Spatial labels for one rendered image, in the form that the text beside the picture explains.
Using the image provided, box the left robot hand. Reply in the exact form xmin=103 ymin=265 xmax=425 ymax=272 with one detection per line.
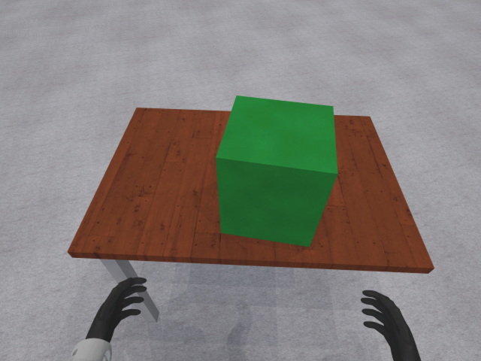
xmin=86 ymin=278 xmax=147 ymax=343

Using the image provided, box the carton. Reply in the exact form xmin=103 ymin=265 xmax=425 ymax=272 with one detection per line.
xmin=216 ymin=96 xmax=337 ymax=247

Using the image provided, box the left robot forearm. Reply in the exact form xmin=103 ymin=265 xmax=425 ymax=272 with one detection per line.
xmin=68 ymin=338 xmax=112 ymax=361

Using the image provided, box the table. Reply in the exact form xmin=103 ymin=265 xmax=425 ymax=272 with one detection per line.
xmin=68 ymin=108 xmax=434 ymax=323

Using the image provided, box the right robot hand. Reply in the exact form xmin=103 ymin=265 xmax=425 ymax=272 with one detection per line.
xmin=361 ymin=290 xmax=421 ymax=361

